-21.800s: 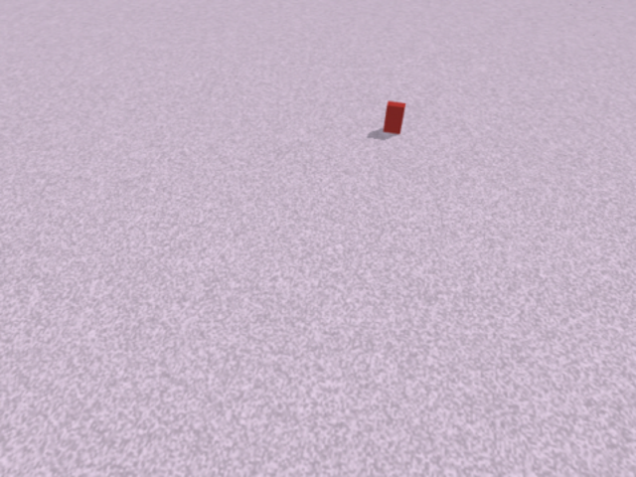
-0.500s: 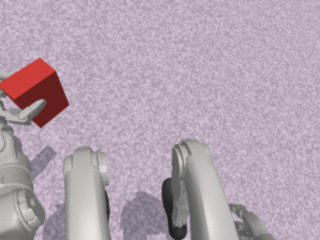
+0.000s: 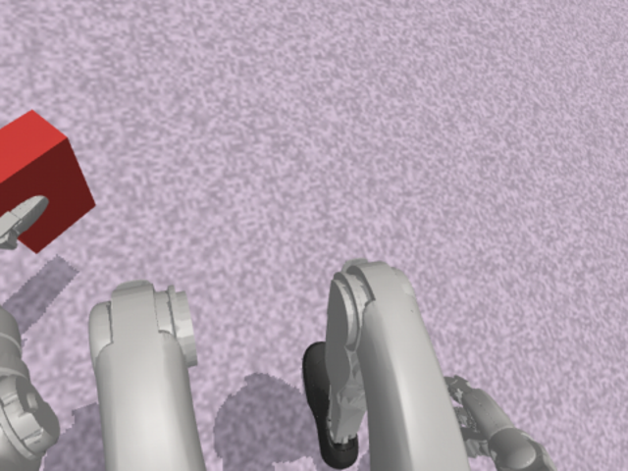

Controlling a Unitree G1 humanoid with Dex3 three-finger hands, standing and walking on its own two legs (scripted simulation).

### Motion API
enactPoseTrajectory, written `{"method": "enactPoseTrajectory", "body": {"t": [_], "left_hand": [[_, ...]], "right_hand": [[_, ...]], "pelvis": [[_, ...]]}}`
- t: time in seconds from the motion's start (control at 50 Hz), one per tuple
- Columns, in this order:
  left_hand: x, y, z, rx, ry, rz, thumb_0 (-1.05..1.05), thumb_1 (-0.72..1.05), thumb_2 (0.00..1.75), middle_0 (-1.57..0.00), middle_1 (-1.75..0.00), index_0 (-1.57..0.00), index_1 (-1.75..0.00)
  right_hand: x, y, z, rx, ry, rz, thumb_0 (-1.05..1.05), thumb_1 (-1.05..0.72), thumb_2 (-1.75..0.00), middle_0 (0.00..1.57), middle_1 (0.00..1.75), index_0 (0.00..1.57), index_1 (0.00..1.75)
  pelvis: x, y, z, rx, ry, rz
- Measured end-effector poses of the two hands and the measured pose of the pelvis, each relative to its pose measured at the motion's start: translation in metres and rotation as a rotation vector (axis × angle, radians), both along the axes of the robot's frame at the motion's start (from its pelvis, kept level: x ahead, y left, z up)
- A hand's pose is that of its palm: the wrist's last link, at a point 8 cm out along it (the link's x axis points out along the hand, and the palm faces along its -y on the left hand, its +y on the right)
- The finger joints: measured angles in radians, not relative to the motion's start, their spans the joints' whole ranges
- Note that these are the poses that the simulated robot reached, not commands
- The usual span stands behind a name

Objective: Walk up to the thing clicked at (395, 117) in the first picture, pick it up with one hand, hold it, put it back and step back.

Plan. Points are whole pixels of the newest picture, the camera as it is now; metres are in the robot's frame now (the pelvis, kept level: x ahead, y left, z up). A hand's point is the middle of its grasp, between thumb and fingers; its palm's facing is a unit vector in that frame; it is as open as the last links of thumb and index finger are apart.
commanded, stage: crouch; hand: left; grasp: from the side
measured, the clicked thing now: (34, 190) +0.44 +0.29 -0.10
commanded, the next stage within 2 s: lower in 0.10 s
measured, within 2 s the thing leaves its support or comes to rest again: neither
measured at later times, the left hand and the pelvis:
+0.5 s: hand (5, 200) +0.43 +0.33 -0.13, palm faces +0.44 -0.90 +0.01, open 8.9 cm; pelvis +0.00 +0.00 -0.02, yaw -2 degrees
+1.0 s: hand (17, 207) +0.44 +0.33 -0.16, palm faces +0.45 -0.89 +0.02, open 8.8 cm; pelvis -0.01 +0.01 -0.03, yaw -5 degrees
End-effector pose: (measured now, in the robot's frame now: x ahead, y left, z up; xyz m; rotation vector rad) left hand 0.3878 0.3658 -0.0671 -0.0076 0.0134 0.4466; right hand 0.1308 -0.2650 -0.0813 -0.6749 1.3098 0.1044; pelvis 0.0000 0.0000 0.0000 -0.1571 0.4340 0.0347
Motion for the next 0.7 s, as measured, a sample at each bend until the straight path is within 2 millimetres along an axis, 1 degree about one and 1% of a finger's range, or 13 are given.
{"method": "enactPoseTrajectory", "body": {"t": [0.12,0.3,0.54,0.7], "left_hand": [[0.000,0.002,-0.012,0.000,0.004,0.003,0.01,-0.52,1.03,-1.00,-1.36,-1.00,-1.31],[0.001,0.003,-0.024,0.002,0.009,0.002,0.01,-0.52,1.03,-1.01,-1.36,-1.00,-1.30],[0.003,0.000,-0.063,-0.018,0.041,0.011,0.01,-0.52,1.02,-1.00,-1.36,-1.00,-1.30],[0.008,0.008,-0.076,-0.015,0.021,0.020,0.01,-0.50,1.00,-1.01,-1.33,-1.00,-1.28]], "right_hand": [[0.002,0.001,0.000,-0.013,0.010,0.019,0.01,-0.92,-0.91,0.21,0.30,0.21,0.30],[0.000,0.001,-0.002,-0.024,0.031,0.041,0.00,-0.92,-0.91,0.21,0.30,0.21,0.30],[-0.004,0.002,0.001,-0.072,0.056,0.103,0.00,-0.91,-0.90,0.21,0.30,0.21,0.30],[-0.005,0.004,0.009,-0.113,0.085,0.155,0.00,-0.92,-0.90,0.21,0.30,0.21,0.30]], "pelvis": [[0.001,0.002,-0.005,-0.011,-0.012,-0.004],[0.001,0.002,-0.010,-0.019,-0.027,-0.009],[-0.001,0.004,-0.020,-0.040,-0.078,-0.031],[-0.001,0.008,-0.023,-0.063,-0.100,-0.037]]}}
